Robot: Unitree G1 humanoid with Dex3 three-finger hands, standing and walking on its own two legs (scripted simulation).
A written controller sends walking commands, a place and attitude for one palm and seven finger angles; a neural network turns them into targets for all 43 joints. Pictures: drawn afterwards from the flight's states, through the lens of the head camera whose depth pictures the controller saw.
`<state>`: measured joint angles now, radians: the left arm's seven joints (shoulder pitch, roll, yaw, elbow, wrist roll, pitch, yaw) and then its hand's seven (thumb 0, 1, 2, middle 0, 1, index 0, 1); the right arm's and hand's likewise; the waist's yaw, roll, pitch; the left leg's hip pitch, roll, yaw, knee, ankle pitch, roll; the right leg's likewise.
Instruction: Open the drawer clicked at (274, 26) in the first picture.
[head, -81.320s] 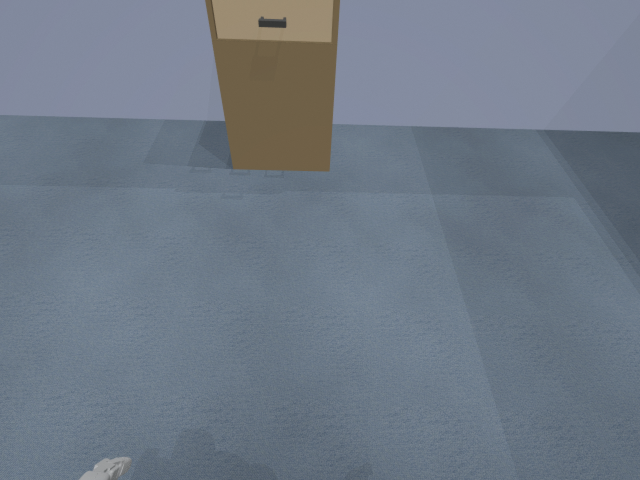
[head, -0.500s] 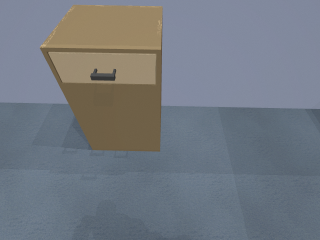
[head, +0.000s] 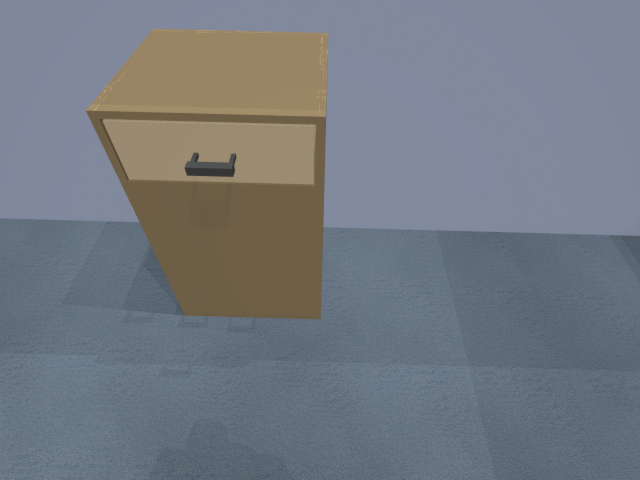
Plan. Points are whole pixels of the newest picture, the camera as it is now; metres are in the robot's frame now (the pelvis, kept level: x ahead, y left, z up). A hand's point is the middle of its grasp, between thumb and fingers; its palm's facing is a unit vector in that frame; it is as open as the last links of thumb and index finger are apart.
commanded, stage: take the last steps up to it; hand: left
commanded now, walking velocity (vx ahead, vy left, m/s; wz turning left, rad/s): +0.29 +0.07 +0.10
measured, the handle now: (212, 163) +0.74 +0.28 -0.06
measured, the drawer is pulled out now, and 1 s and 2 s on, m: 0.00 0.00 0.00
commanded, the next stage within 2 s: come to a stop and stand still in 0.52 s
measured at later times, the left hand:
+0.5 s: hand (206, 436) +0.22 +0.19 -0.20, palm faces +0.07 -0.98 -0.18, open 7.4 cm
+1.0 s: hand (190, 392) +0.28 +0.23 -0.17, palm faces +0.09 -0.96 -0.28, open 7.4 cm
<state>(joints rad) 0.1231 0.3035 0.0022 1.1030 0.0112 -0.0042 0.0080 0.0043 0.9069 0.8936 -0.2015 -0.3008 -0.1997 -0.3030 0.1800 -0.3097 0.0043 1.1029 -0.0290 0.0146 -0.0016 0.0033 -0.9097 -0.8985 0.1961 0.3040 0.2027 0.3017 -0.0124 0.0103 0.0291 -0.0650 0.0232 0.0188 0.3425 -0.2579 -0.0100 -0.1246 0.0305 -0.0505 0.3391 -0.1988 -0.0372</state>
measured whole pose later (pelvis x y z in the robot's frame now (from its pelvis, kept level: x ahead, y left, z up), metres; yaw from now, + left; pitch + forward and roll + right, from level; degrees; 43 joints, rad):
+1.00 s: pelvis +0.24 +0.01 +0.00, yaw +4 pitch +1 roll +0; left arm 0.19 0.22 0.06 0.97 0.01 0.04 0.02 0.00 0.91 0.89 -0.20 -0.30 -0.20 -0.30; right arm 0.13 -0.21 -0.05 0.94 -0.03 0.01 -0.04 0.00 -0.92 -0.90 0.20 0.30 0.20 0.30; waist 0.00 0.03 0.11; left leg -0.19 0.10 0.10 0.50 -0.25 0.01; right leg -0.35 -0.01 -0.05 0.80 -0.39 -0.02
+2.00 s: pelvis +0.22 +0.05 -0.01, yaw +0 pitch -1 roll +0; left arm 0.25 0.26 0.00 0.95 0.02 0.02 0.02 0.00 0.91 0.89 -0.20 -0.30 -0.20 -0.30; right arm 0.31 -0.21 -0.02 0.97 -0.03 0.00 -0.01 0.01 -0.91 -0.90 0.20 0.30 0.21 0.30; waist -0.02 0.00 0.02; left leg -0.24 -0.04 0.08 0.51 -0.26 0.07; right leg -0.25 -0.06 0.08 0.51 -0.25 0.03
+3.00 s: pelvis +0.23 +0.03 -0.02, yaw +1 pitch -1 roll +0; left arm 0.28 0.15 0.03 1.05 0.02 0.01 0.05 0.00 0.91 0.89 -0.20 -0.30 -0.20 -0.30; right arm 0.30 -0.19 -0.04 1.06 -0.02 0.04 -0.02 0.00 -0.91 -0.90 0.19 0.30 0.20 0.30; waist 0.00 0.01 0.03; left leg -0.26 0.00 0.06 0.58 -0.31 0.01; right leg -0.25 -0.03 0.05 0.54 -0.29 0.05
